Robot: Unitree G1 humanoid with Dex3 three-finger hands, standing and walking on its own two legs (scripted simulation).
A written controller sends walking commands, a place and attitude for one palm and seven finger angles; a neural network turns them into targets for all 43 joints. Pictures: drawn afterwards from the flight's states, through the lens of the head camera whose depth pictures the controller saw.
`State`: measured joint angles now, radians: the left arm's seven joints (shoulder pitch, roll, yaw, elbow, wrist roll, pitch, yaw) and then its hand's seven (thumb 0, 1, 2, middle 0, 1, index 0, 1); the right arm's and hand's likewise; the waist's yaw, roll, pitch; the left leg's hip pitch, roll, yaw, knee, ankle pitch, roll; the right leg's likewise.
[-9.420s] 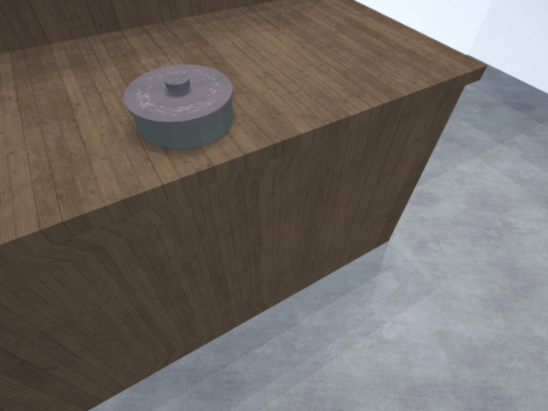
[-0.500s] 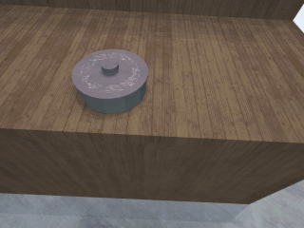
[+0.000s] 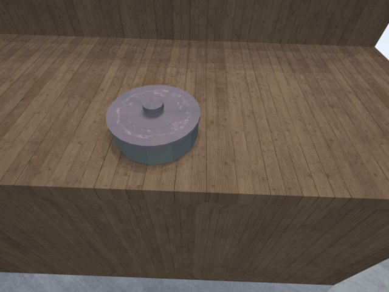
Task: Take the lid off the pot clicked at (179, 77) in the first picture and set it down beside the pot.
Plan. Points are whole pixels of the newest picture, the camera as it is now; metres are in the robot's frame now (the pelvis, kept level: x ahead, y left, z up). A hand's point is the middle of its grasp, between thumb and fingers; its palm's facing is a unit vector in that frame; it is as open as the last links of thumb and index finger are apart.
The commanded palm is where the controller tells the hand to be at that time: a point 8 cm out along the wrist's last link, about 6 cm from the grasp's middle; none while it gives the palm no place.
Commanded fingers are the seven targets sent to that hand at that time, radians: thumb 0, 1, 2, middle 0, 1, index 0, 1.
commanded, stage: come to a stop and stand still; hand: left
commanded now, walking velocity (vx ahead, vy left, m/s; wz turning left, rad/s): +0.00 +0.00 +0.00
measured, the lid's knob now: (153, 105) +0.45 +0.12 +0.16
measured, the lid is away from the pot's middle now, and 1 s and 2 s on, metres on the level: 0.00 0.00 0.00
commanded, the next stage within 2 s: look again from close up in 0.32 s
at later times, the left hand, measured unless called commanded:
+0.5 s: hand out of the picture +0.02 +0.18 -0.17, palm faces +0.03 -0.98 -0.20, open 7.4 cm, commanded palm none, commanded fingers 0.00 0.90 0.90 -0.20 -0.30 -0.20 -0.30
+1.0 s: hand out of the picture +0.00 +0.16 -0.17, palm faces +0.02 -0.99 -0.16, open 7.4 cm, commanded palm none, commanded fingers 0.00 0.90 0.90 -0.20 -0.30 -0.20 -0.30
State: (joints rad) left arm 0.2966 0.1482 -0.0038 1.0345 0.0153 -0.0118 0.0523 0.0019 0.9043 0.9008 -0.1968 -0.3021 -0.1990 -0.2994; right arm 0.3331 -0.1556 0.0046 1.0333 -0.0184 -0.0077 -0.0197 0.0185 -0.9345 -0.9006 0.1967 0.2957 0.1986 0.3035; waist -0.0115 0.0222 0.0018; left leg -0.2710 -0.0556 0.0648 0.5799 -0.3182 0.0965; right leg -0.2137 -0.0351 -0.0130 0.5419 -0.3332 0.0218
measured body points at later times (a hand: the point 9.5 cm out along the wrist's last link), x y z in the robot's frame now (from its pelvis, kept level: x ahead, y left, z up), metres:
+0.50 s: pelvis +0.02 +0.00 +0.01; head +0.04 +0.02 +0.46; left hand +0.02 +0.23 -0.16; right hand +0.05 -0.23 -0.14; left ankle +0.00 +0.05 -0.73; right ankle -0.03 -0.15 -0.73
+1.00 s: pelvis +0.01 +0.00 +0.01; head +0.04 +0.01 +0.46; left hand +0.00 +0.21 -0.16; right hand +0.01 -0.23 -0.14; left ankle +0.00 +0.05 -0.73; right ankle -0.03 -0.15 -0.73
